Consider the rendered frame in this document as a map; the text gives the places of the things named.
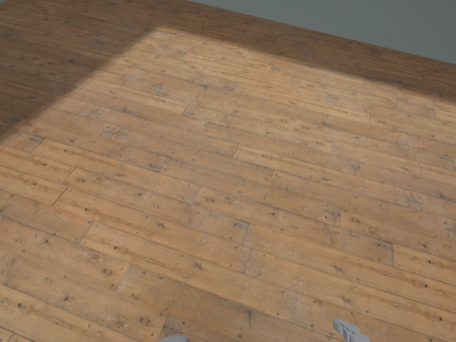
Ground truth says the robot right hand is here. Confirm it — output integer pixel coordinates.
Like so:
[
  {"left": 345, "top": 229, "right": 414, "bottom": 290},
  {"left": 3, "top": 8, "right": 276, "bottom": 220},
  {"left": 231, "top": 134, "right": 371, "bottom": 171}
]
[{"left": 333, "top": 319, "right": 371, "bottom": 342}]

